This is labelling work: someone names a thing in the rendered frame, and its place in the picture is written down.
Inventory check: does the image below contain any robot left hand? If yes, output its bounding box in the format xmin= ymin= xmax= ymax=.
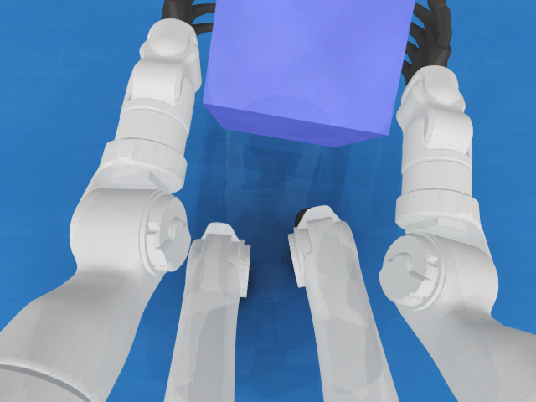
xmin=161 ymin=0 xmax=216 ymax=36

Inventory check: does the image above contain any right robot shin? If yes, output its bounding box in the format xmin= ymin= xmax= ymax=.
xmin=297 ymin=205 xmax=359 ymax=263

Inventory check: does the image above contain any right robot forearm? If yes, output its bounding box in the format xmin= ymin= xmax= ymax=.
xmin=395 ymin=65 xmax=492 ymax=260

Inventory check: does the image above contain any robot left upper arm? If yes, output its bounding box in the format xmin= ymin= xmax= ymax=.
xmin=0 ymin=188 xmax=191 ymax=402

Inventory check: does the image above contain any robot right upper arm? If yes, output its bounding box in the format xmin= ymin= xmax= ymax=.
xmin=379 ymin=231 xmax=536 ymax=402

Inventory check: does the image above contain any robot right hand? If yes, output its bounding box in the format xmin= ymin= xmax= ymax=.
xmin=401 ymin=0 xmax=452 ymax=86

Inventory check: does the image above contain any carton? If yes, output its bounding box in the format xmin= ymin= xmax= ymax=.
xmin=203 ymin=0 xmax=415 ymax=147

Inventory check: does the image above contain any left robot thigh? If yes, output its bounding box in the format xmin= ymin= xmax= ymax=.
xmin=164 ymin=234 xmax=250 ymax=402

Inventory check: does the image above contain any left robot forearm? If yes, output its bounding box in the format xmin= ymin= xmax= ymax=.
xmin=70 ymin=18 xmax=202 ymax=253

